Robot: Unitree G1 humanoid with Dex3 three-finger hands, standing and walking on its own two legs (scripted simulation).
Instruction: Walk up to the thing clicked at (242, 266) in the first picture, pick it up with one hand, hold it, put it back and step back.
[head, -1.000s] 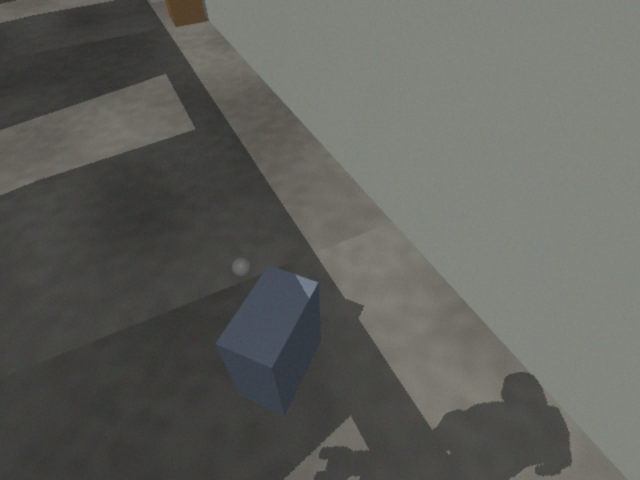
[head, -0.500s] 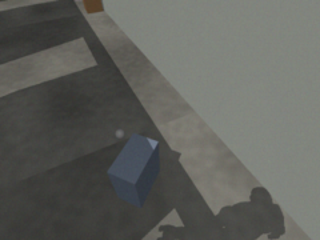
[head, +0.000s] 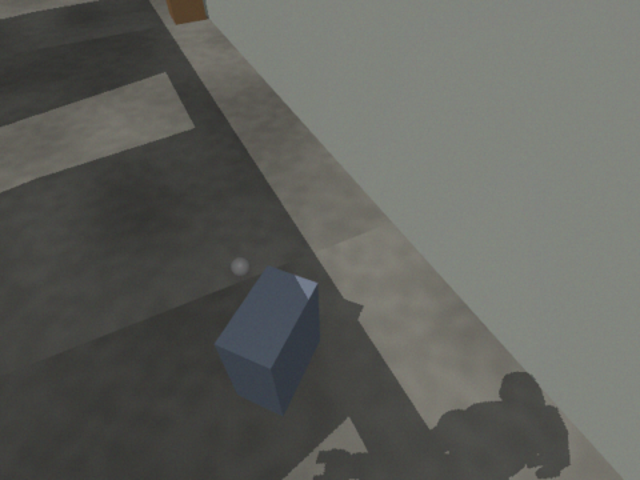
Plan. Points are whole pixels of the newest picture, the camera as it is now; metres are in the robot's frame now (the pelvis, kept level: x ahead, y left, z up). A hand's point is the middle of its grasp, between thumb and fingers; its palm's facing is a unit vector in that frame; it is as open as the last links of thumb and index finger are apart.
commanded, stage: stand
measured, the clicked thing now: (240, 266) +1.05 +0.32 -0.74
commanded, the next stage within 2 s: walk up in 0.12 s
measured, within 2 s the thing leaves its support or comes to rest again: neither
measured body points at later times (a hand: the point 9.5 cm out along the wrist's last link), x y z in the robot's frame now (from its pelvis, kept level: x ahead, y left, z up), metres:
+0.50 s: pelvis -0.01 -0.06 -0.01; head +0.03 -0.05 +0.44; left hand -0.02 +0.28 -0.12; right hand +0.17 -0.34 -0.13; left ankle -0.03 +0.08 -0.69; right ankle -0.01 -0.15 -0.75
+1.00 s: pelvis +0.01 -0.06 -0.02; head +0.04 -0.01 +0.42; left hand -0.15 +0.24 -0.13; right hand +0.32 -0.17 -0.11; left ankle -0.03 +0.07 -0.75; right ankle +0.14 -0.14 -0.72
